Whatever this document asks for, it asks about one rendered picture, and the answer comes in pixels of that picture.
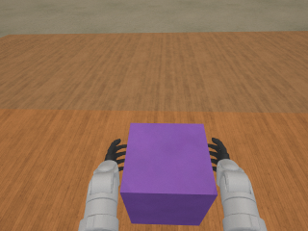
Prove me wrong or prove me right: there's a robot right hand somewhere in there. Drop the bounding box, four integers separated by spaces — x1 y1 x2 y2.
207 138 230 171

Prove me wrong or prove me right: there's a robot left hand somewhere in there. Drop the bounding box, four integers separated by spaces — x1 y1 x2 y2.
104 139 127 171

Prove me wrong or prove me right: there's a left robot forearm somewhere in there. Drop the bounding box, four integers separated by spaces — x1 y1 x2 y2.
78 160 120 231

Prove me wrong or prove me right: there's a right robot forearm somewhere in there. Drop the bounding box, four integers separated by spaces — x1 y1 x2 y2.
216 159 268 231

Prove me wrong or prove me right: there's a carton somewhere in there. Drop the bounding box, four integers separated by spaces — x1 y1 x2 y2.
120 122 218 226

